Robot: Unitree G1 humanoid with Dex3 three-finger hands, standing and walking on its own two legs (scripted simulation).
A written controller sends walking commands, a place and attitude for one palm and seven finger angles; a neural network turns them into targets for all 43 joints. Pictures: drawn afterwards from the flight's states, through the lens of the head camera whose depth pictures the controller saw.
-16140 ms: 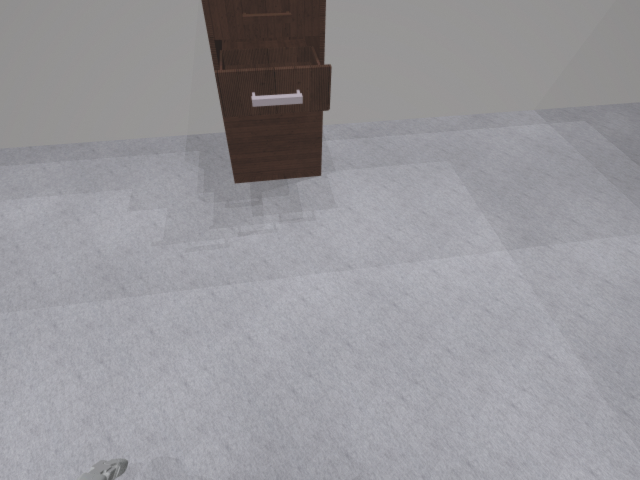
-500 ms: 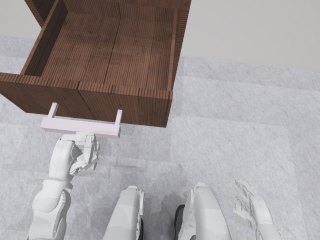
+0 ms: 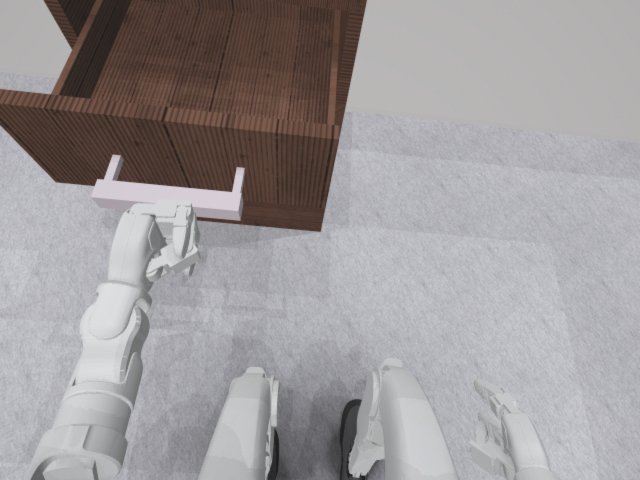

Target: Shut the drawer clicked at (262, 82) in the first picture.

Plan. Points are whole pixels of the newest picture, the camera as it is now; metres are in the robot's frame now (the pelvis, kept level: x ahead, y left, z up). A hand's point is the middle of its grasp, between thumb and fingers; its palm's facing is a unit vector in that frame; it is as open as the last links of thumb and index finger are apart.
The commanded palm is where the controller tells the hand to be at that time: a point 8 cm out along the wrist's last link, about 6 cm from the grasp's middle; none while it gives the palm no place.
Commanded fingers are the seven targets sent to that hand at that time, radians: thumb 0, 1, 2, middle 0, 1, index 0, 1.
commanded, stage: push the drawer shut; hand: left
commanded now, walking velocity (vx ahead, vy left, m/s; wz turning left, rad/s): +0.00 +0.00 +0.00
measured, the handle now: (174, 184) +0.46 +0.20 +0.01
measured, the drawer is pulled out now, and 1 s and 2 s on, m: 0.21 0.08 0.00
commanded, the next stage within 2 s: none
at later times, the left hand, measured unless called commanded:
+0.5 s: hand (211, 188) +0.46 +0.16 +0.00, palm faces -0.06 -1.00 -0.07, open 2.9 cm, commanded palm +0.46 +0.19 +0.01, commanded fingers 0.00 0.90 0.90 -1.40 -1.60 -1.40 -1.60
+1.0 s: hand (212, 155) +0.51 +0.16 +0.00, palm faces -0.06 -1.00 -0.07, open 2.9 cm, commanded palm +0.52 +0.19 +0.01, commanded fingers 0.00 0.90 0.90 -1.40 -1.60 -1.40 -1.60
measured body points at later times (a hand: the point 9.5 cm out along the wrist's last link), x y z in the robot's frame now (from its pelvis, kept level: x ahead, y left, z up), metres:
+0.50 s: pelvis +0.01 +0.00 +0.00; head +0.18 +0.03 +0.42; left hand +0.46 +0.21 +0.01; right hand +0.12 -0.26 -0.11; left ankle +0.04 +0.09 -0.55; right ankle +0.10 -0.12 -0.55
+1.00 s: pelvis +0.01 +0.00 +0.00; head +0.20 +0.03 +0.40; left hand +0.51 +0.22 +0.01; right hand +0.09 -0.28 -0.12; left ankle +0.04 +0.09 -0.55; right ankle +0.10 -0.12 -0.55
